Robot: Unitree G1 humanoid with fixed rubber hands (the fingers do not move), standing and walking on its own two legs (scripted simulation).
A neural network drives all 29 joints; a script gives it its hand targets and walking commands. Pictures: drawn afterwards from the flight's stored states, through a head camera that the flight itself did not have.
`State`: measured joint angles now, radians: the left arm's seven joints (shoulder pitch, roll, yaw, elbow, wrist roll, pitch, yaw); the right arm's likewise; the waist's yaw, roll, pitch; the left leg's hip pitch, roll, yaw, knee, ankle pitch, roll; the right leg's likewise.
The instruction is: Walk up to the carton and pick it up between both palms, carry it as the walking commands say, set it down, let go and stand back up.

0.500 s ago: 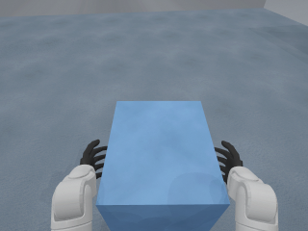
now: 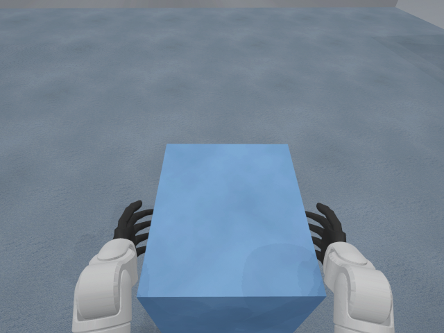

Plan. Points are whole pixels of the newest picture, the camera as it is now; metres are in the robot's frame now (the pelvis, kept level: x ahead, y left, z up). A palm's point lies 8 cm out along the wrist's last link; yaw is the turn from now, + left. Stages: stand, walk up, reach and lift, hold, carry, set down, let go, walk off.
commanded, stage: carry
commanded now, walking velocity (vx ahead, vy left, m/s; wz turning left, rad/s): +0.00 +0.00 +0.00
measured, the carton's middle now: (227, 236) +0.32 +0.00 +0.00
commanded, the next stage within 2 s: hold in 0.70 s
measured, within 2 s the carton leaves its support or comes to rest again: neither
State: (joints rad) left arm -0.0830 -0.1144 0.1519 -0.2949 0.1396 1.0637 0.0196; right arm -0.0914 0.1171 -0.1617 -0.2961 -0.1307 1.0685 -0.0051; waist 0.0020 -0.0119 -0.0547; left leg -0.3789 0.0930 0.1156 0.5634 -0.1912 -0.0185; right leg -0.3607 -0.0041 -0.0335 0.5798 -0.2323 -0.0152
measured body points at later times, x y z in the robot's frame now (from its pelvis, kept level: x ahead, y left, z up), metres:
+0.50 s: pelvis +0.00 +0.00 +0.00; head -0.02 +0.00 +0.45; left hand +0.27 +0.17 +0.06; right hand +0.28 -0.17 +0.06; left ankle +0.06 +0.13 -0.73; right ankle +0.05 -0.11 -0.73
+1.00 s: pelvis +0.02 +0.00 +0.01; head -0.02 +0.00 +0.46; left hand +0.31 +0.20 +0.06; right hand +0.33 -0.14 +0.06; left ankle +0.07 +0.12 -0.73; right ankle +0.05 -0.11 -0.73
